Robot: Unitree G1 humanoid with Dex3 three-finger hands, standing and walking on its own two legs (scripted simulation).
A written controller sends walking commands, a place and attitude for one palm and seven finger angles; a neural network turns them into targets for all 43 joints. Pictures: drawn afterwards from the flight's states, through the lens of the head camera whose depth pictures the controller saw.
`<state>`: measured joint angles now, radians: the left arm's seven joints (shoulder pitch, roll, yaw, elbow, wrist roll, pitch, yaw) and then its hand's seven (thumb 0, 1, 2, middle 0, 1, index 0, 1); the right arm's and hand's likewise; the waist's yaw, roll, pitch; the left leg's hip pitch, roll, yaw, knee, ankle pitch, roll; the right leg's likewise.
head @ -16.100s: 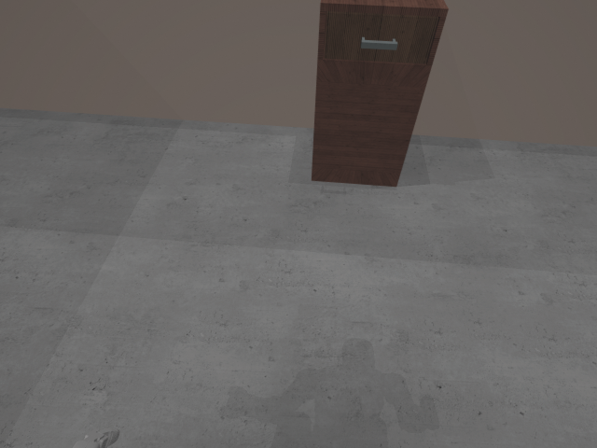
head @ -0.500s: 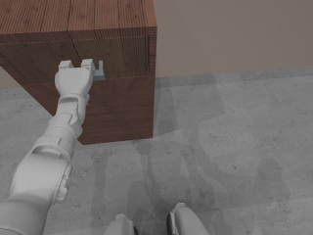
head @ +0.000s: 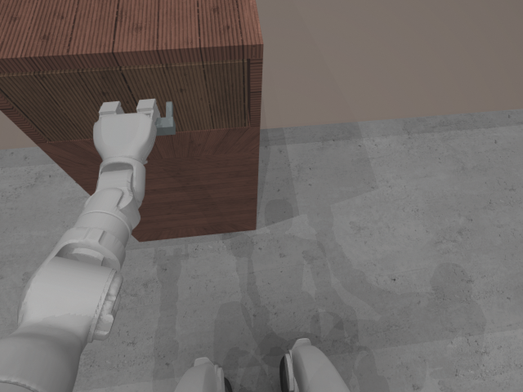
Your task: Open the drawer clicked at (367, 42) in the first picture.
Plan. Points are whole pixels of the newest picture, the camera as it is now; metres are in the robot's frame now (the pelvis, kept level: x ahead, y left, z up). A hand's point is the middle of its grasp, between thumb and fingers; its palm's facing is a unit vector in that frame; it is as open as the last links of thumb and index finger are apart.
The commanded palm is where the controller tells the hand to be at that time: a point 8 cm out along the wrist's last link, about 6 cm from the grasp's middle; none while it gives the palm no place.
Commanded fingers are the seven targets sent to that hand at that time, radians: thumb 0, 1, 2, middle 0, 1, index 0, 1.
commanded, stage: pull the drawer open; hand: left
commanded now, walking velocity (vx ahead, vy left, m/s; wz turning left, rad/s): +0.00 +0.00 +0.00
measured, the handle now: (136, 119) +0.56 +0.17 +0.01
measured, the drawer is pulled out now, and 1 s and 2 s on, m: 0.00 0.13 0.23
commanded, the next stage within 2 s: none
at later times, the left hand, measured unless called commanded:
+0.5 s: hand (136, 184) +0.45 +0.16 -0.01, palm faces -0.03 -0.04 -1.00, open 5.9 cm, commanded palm +0.40 +0.16 +0.03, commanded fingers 0.00 0.90 0.90 -0.40 -1.35 -0.40 -1.35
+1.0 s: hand (135, 224) +0.38 +0.16 -0.01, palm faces -0.02 -0.04 -1.00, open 5.9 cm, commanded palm +0.34 +0.16 +0.03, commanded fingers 0.00 0.90 0.90 -0.40 -1.35 -0.40 -1.35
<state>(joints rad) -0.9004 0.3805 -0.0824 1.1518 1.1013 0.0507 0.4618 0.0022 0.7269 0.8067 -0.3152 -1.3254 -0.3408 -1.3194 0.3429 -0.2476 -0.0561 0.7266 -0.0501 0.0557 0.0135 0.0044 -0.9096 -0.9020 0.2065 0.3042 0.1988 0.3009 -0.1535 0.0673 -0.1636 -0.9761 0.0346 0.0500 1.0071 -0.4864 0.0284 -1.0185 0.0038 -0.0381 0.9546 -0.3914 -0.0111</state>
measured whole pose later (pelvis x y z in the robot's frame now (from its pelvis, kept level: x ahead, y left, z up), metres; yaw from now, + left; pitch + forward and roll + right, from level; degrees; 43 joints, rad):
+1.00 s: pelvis +0.01 -0.01 +0.02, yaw +0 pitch +18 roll +0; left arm -0.35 0.22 -0.17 0.72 1.13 0.10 0.52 0.01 0.73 0.82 -0.28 -1.34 -0.34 -1.30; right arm 0.23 -0.22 -0.07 0.68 -0.03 0.11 0.00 0.01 -0.91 -0.90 0.21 0.30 0.20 0.30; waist -0.03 0.05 -0.17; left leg -0.72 0.03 0.06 0.88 -0.46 0.01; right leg -0.78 0.01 -0.03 0.86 -0.39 -0.02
